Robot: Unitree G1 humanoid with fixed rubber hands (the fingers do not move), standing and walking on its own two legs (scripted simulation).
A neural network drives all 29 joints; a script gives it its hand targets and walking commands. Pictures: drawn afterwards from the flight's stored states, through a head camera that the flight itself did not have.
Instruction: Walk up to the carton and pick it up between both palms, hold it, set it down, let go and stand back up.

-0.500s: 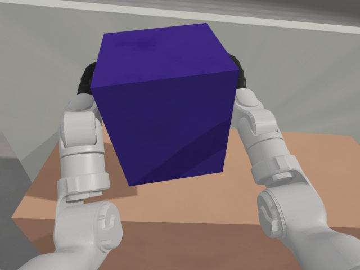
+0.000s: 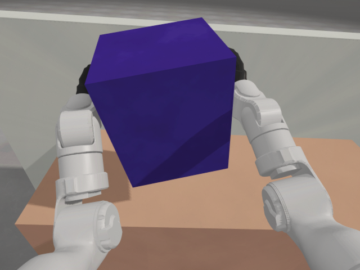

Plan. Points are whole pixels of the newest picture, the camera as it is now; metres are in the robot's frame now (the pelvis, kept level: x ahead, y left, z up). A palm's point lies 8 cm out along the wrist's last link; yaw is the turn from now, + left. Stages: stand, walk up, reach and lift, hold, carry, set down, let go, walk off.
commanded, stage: hold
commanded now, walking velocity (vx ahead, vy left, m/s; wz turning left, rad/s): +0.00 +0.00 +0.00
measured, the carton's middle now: (166, 104) +0.36 +0.01 +0.25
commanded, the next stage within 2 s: none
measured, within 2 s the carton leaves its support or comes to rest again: neither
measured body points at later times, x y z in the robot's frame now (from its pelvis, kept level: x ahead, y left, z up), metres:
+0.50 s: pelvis +0.00 +0.00 +0.00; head -0.07 +0.02 +0.44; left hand +0.39 +0.16 +0.26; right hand +0.39 -0.14 +0.30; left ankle +0.04 +0.12 -0.75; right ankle +0.00 -0.11 -0.75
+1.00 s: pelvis +0.01 +0.00 +0.00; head -0.07 +0.02 +0.44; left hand +0.39 +0.16 +0.26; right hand +0.39 -0.14 +0.30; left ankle +0.04 +0.12 -0.75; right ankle +0.00 -0.11 -0.75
